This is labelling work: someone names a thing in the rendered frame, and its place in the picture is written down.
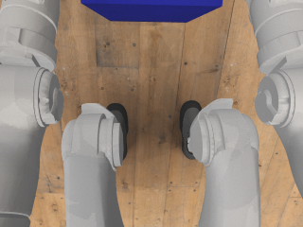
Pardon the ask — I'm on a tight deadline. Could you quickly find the left robot forearm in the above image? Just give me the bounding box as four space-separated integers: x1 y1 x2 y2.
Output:
0 0 61 72

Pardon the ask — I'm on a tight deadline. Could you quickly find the right robot thigh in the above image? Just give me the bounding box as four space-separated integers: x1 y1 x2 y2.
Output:
193 109 261 227

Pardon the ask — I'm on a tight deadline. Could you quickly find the left robot upper arm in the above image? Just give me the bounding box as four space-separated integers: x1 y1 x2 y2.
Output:
0 64 64 227

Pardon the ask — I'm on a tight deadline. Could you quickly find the right robot forearm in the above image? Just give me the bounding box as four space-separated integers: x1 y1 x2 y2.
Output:
245 0 303 75

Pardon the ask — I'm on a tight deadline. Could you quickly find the right robot upper arm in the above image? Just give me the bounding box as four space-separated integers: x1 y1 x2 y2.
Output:
254 67 303 200

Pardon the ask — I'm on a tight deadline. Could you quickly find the left robot shin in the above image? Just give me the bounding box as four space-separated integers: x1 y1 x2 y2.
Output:
61 103 118 161

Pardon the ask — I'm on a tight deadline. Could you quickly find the carton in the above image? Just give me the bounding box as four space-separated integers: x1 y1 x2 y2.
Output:
80 0 223 23

